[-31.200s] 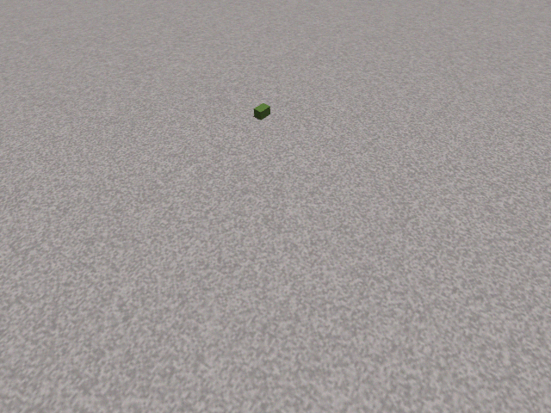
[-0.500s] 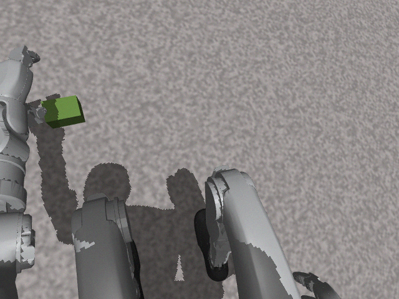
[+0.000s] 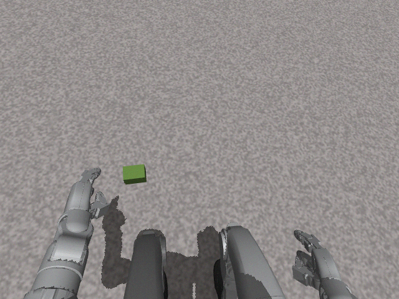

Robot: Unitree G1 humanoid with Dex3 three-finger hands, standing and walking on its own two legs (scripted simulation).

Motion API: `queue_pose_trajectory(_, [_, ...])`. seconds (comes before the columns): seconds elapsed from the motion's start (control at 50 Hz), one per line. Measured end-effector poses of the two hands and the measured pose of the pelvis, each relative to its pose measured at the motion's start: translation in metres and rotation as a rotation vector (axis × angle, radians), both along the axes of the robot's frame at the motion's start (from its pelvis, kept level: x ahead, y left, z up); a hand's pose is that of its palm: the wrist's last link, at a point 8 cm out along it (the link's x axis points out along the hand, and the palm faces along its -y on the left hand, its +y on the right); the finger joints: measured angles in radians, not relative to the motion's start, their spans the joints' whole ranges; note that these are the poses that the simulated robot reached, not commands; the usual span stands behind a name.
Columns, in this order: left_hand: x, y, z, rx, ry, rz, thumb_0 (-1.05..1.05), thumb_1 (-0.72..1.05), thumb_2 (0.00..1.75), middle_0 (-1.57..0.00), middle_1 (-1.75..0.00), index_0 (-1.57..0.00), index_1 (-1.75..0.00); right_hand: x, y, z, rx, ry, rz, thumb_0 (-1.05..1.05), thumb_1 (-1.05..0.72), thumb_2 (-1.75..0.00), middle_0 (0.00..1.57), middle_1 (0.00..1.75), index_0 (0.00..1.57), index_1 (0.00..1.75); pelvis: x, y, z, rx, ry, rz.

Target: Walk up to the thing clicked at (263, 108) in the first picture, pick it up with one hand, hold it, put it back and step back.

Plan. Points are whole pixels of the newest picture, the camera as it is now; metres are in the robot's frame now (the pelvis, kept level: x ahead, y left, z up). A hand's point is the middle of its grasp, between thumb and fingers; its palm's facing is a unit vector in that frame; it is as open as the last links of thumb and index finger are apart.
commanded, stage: home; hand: left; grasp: from above
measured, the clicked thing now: (134, 174) +0.58 +0.20 -0.54
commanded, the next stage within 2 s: none
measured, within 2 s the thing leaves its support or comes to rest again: neither
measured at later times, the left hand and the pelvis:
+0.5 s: hand (72, 241) +0.23 +0.18 +0.08, palm faces +0.08 -0.97 -0.22, open 7.4 cm; pelvis +0.06 +0.00 +0.14, yaw +2 degrees
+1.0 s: hand (67, 244) +0.23 +0.18 +0.10, palm faces +0.08 -0.98 -0.20, open 7.4 cm; pelvis +0.08 +0.00 +0.15, yaw +3 degrees
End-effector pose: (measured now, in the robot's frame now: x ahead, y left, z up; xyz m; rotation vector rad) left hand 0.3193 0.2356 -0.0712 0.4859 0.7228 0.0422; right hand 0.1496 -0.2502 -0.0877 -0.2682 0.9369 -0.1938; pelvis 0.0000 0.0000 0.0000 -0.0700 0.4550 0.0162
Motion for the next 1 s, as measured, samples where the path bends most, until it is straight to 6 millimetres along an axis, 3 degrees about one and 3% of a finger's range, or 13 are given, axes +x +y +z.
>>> queue_pose_trajectory(0.26, [-0.065,-0.005,0.096,-0.214,0.076,0.211,0.01,0.9,0.9,-0.2,-0.3,-0.2,-0.3,0.017,0.007,0.098,-0.011,-0.113,-0.026,0.01,-0.91,-0.9,0.2,0.3,0.21,0.3,0.027,-0.003,0.09,0.014,-0.137,0.016])
queue_pose_trajectory(0.42, [-0.091,-0.006,0.153,-0.24,0.065,0.238,0.01,0.91,0.9,-0.2,-0.3,-0.2,-0.3,0.038,0.01,0.144,-0.017,-0.212,-0.027,0.02,-0.91,-0.9,0.2,0.3,0.21,0.3,0.049,-0.003,0.126,0.021,-0.215,0.025])
queue_pose_trajectory(0.54, [-0.109,-0.006,0.188,-0.238,0.049,0.245,0.01,0.91,0.9,-0.2,-0.3,-0.2,-0.3,0.06,0.014,0.165,-0.011,-0.29,-0.017,0.02,-0.91,-0.9,0.2,0.3,0.21,0.3,0.063,-0.002,0.142,0.025,-0.249,0.029])
queue_pose_trajectory(0.64, [-0.118,-0.004,0.198,-0.24,0.05,0.256,0.01,0.91,0.9,-0.2,-0.3,-0.2,-0.3,0.078,0.017,0.176,-0.011,-0.343,0.009,0.02,-0.91,-0.9,0.2,0.3,0.21,0.3,0.07,-0.003,0.146,0.029,-0.267,0.036])
queue_pose_trajectory(0.76, [-0.118,-0.005,0.194,-0.25,0.06,0.259,0.01,0.91,0.9,-0.2,-0.3,-0.2,-0.3,0.093,0.018,0.182,-0.022,-0.378,0.043,0.02,-0.91,-0.89,0.2,0.3,0.21,0.3,0.074,-0.004,0.146,0.033,-0.274,0.041])
queue_pose_trajectory(1.0, [-0.109,-0.005,0.194,-0.253,0.046,0.235,0.01,0.91,0.9,-0.2,-0.3,-0.2,-0.3,0.084,0.014,0.18,-0.04,-0.349,0.035,0.02,-0.91,-0.89,0.2,0.3,0.21,0.3,0.076,-0.002,0.146,0.03,-0.285,0.039])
